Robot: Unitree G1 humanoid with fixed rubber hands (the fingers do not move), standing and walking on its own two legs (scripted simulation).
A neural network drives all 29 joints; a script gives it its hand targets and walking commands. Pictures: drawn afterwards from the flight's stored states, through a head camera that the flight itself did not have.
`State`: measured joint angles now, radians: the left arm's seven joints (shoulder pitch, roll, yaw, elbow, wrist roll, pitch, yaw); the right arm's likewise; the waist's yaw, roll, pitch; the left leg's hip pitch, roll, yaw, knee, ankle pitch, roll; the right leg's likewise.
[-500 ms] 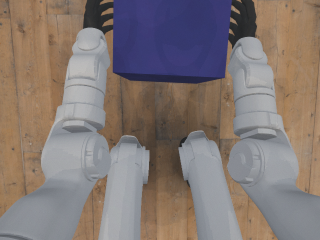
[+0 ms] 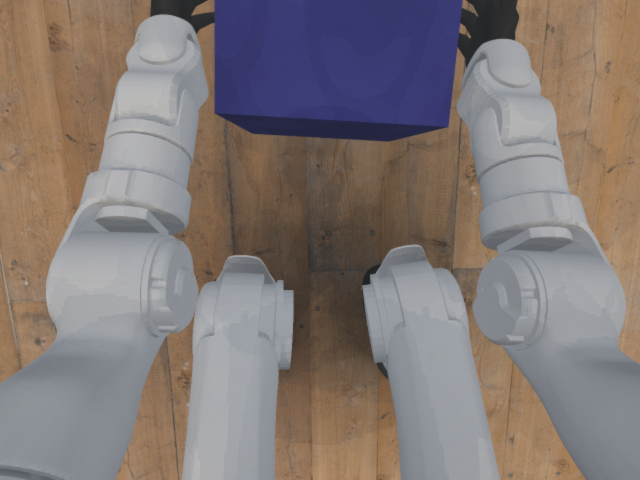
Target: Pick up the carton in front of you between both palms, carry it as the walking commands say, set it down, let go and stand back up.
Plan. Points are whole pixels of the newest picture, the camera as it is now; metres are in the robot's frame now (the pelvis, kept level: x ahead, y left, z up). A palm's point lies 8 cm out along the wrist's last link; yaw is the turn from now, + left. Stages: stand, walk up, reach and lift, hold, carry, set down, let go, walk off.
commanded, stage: set down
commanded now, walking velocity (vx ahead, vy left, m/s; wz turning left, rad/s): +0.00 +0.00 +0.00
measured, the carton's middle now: (330, 42) +0.55 -0.02 -0.24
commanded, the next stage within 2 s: none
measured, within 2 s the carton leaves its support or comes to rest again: rests again in 0.16 s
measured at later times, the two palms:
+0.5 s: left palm (180, 35) +0.54 +0.14 -0.18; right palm (482, 61) +0.51 -0.17 -0.18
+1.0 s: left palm (163, 50) +0.53 +0.16 -0.21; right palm (490, 68) +0.51 -0.19 -0.20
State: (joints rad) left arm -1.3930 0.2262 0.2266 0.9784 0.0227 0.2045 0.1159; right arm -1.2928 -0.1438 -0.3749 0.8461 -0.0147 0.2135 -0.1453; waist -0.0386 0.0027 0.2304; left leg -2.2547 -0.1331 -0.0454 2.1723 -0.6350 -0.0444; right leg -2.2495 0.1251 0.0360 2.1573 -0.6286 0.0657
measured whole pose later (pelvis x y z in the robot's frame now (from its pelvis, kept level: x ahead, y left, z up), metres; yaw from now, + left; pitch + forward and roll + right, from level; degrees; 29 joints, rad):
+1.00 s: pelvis -0.01 +0.00 -0.02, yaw -1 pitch +33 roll -2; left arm -1.50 0.37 0.17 1.15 -0.03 0.09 0.06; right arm -1.43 -0.27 -0.35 1.09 0.02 0.07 -0.08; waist -0.04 -0.01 0.48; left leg -2.19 -0.08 -0.02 2.25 -0.63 -0.01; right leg -2.18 0.08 0.01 2.23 -0.62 0.05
